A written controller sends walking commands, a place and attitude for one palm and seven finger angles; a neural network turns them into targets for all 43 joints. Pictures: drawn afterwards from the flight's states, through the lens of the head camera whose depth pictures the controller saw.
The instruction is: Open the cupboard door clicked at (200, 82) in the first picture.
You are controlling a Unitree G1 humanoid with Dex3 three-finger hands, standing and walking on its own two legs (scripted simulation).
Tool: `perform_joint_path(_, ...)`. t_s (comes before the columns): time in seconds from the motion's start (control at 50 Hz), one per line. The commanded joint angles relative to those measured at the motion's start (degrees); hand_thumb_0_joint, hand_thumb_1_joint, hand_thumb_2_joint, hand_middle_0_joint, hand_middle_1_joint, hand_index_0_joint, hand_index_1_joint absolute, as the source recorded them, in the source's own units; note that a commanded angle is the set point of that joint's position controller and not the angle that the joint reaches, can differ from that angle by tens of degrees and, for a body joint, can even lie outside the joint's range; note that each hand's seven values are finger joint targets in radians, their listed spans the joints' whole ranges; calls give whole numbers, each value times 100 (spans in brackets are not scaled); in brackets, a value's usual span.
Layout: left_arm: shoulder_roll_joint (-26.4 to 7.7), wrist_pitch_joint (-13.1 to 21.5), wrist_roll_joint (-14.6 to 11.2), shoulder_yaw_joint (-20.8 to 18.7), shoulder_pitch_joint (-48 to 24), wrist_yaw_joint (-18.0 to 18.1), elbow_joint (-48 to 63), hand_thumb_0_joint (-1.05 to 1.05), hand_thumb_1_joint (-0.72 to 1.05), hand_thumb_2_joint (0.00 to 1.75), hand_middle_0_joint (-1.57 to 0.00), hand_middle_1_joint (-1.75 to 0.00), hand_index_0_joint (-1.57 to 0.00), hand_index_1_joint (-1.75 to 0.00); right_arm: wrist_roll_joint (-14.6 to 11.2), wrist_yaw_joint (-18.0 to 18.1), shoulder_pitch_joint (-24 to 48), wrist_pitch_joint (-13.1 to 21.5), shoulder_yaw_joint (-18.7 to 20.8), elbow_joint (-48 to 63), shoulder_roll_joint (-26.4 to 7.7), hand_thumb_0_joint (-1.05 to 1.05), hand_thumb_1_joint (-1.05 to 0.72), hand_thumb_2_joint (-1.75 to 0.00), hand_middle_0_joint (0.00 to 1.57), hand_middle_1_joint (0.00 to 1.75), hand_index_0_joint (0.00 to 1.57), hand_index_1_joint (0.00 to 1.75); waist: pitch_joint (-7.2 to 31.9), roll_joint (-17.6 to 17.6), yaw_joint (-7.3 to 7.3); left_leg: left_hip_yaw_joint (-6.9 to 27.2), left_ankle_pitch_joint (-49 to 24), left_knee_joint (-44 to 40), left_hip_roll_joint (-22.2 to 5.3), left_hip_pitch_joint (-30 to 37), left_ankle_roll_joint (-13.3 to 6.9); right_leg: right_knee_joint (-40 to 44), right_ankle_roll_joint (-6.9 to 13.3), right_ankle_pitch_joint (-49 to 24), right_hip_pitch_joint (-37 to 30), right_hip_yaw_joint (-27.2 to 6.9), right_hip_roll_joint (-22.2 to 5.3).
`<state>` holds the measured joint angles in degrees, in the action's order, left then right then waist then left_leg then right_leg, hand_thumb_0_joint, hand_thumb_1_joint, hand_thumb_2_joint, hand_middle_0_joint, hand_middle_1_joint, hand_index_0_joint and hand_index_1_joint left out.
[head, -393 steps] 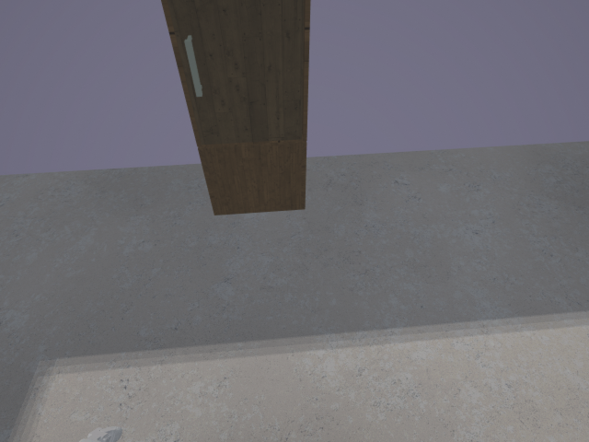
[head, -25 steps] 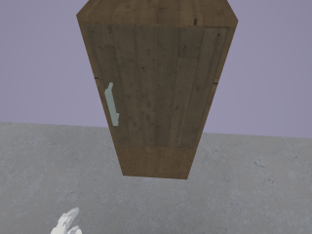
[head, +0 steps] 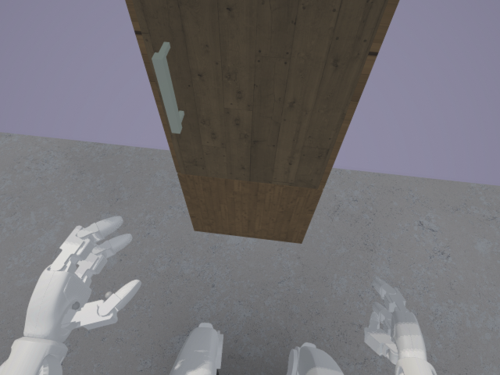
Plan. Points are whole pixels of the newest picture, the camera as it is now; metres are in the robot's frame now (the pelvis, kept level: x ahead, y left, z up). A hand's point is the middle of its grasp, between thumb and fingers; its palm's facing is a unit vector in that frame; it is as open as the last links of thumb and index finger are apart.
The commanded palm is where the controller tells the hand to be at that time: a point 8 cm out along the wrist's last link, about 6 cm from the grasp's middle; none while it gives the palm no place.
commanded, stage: raise the hand with hooked fingers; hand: left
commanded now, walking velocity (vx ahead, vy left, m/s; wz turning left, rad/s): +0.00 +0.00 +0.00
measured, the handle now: (171, 91) +0.60 +0.22 +0.07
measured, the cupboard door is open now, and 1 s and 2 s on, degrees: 0 0 0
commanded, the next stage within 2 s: move the hooked fingers beside the handle in 1.48 s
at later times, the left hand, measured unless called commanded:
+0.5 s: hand (83, 256) +0.25 +0.26 +0.06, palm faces -0.02 -1.00 -0.06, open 12.8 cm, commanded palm +0.23 +0.32 +0.07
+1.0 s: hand (56, 214) +0.30 +0.31 +0.08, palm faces -0.01 -1.00 -0.07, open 14.0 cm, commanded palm +0.28 +0.36 +0.09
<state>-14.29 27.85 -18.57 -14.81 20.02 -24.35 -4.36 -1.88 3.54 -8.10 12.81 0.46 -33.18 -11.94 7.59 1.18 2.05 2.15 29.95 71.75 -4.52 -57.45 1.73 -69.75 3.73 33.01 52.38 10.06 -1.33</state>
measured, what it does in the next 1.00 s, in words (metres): stands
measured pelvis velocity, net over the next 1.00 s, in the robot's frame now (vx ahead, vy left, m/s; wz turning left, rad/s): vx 0.01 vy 0.05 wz -0.02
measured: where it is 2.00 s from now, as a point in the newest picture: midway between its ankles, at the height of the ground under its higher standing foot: outside the picture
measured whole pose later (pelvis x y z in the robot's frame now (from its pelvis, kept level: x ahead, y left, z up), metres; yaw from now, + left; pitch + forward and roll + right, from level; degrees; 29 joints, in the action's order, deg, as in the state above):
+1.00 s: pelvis +0.01 +0.05 +0.03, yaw -1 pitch +15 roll -3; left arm -23.8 20.0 -20.0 -24.5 0.2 -29.4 -22.8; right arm -2.1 3.5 -15.3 11.2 -2.2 -31.6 -15.4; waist 6.5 1.3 -0.8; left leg -1.5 26.8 61.7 -2.8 -50.2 -2.1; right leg -57.9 -0.3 27.4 45.4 6.8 -2.3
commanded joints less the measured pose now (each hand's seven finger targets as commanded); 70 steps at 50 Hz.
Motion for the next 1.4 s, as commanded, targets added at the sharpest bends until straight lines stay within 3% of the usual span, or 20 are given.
perform_joint_path(0.0, -1099, -265, -322, -758, -232, -119, 728, 0, 15, 58, -25, -78, -25, -78, -73, 113, -39, 300, 367, 886, -859, 0, -90, -90, 20, 30, 20, 30, 1553, -82, -173, -122, -1336, -959, 372, 801, -357, 1839, -433, -1087, -1470, -1491, 2)
perform_joint_path(0.02, -1195, -358, -363, -930, -179, -92, 541, 0, 13, 57, -25, -80, -25, -80, -64, 108, 14, 277, 357, 886, -836, 0, -90, -90, 20, 30, 20, 30, 1507, -53, -69, -102, -1389, -1015, 373, 799, -341, 1805, -386, -1084, -1540, -1438, 38)
perform_joint_path(0.06, -1214, -339, -384, -1011, -286, 32, 604, 0, 8, 55, -26, -82, -26, -82, -55, 100, -51, 271, 346, 901, -812, 0, -90, -90, 20, 30, 20, 30, 1492, -246, -101, -120, -1322, -1105, 372, 805, -343, 1903, -446, -987, -1556, -1442, -14)
perform_joint_path(0.12, -1141, -142, -359, -937, -520, 173, 418, 0, 1, 52, -26, -87, -26, -87, -29, 93, -89, 307, 327, 861, -836, 0, -90, -90, 20, 30, 20, 30, 1159, -331, -152, -102, -1169, -1197, 363, 770, -345, 1942, -408, -601, -1309, -1372, 28)
perform_joint_path(0.2, -1098, 130, -275, -782, -642, 151, 253, 0, -8, 48, -27, -93, -27, -93, -43, 73, -304, 387, 348, 806, -946, 0, -90, -90, 20, 30, 20, 30, 1102, -203, -217, -101, -1003, -1407, 377, 990, -357, 1929, -343, -305, -1042, -1171, 81)
perform_joint_path(0.26, -1287, 171, -264, -837, -874, 83, 238, 0, -15, 45, -27, -98, -27, -98, -52, 78, -410, 403, 349, 815, -1033, 0, -90, -90, 20, 30, 20, 30, 1135, -7, -218, -93, -921, -1539, 388, 1153, -360, 1907, -307, -298, -992, -1088, 105)
perform_joint_path(0.3, -1310, 160, -235, -826, -975, 90, 255, 0, -20, 43, -28, -100, -28, -100, -63, 93, -455, 412, 346, 818, -1079, 0, -90, -90, 20, 30, 20, 30, 1077, 61, -251, -65, -897, -1654, 376, 1319, -368, 1858, -292, -413, -881, -940, 145)
perform_joint_path(0.36, -1468, 165, -253, -975, -1115, 115, 391, 0, -27, 40, -28, -105, -28, -105, -49, 90, -510, 401, 339, 850, -1122, 0, -90, -90, 20, 30, 20, 30, 1282, 329, -181, -11, -987, -1806, 373, 1595, -343, 1731, -250, -687, -929, -778, 191)
perform_joint_path(0.48, -1454, -19, -172, -882, -1280, 148, 371, 0, -41, 34, -29, -114, -29, -114, -27, 21, -582, 338, 303, 908, -1181, 0, -90, -90, 20, 30, 20, 30, 1296, 629, -237, 98, -1374, -1971, 338, 2033, -276, 1642, -221, -1195, -863, -555, 239)
perform_joint_path(0.56, -1562, -193, -187, -974, -1529, 37, 122, 0, -50, 30, -30, -120, -30, -120, -32, 8, -629, 257, 267, 963, -1224, 0, -90, -90, 20, 30, 20, 30, 1206, 491, -258, 157, -1475, -2034, 318, 2100, -244, 1669, -213, -1282, -870, -497, 282)
perform_joint_path(0.74, -1869, -368, -220, -1150, -2350, -256, -246, 0, -50, 30, -30, -120, -30, -120, -20, 32, -715, 200, 199, 951, -1280, 0, -90, -90, 20, 30, 20, 30, 1334, 533, -333, 212, -1777, -2031, 301, 2346, -205, 1702, -198, -1458, -832, -482, 309)
perform_joint_path(0.88, -2228, -415, -323, -1465, -2701, -480, -560, 0, -50, 30, -30, -120, -30, -120, -28, 70, -760, 171, 204, 922, -1311, 0, -90, -90, 20, 30, 20, 30, 1580, 490, -267, 169, -2084, -2027, 310, 2479, -219, 1770, -199, -1671, -1030, -523, 290)
perform_joint_path(0.96, -2386, -480, -343, -1563, -2935, -576, -942, 0, -50, 30, -30, -120, -30, -120, -41, 75, -825, 115, 194, 887, -1342, 0, -90, -90, 20, 30, 20, 30, 1482, 428, -295, 132, -2010, -2056, 319, 2360, -239, 1834, -200, -1667, -1084, -549, 304)
perform_joint_path(1.02, -2207, -525, -392, -1428, -2747, -658, -1054, 0, -50, 30, -30, -120, -30, -120, -43, 43, -840, 111, 203, 952, -1334, 0, -90, -90, 20, 30, 20, 30, 1474, 445, -260, 81, -2053, -2053, 351, 2315, -267, 1870, -190, -1745, -1180, -570, 299)
perform_joint_path(1.1, -2288, -483, -395, -1525, -2631, -606, -978, 0, -50, 30, -30, -120, -30, -120, -48, 8, -863, 79, 242, 971, -1346, 0, -90, -90, 20, 30, 20, 30, 1508, 310, -254, 42, -2056, -2038, 353, 2255, -286, 1885, -221, -1817, -1243, -588, 290)
perform_joint_path(1.24, -2445, -237, -358, -1653, -2789, -445, -716, 0, -50, 30, -30, -120, -30, -120, -21, 12, -876, 56, 238, 939, -1310, 0, -90, -90, 20, 30, 20, 30, 1644, 610, -261, 5, -2043, -2009, 349, 2317, -285, 1847, -218, -1802, -1254, -657, 285)
perform_joint_path(1.38, -2304, -289, -393, -1524, -2825, -541, -932, 0, -50, 30, -30, -120, -30, -120, -61, 42, -827, 11, 218, 936, -1297, 0, -90, -90, 20, 30, 20, 30, 1482, 457, -316, -42, -1838, -1967, 370, 2111, -317, 1903, -244, -1785, -1311, -705, 275)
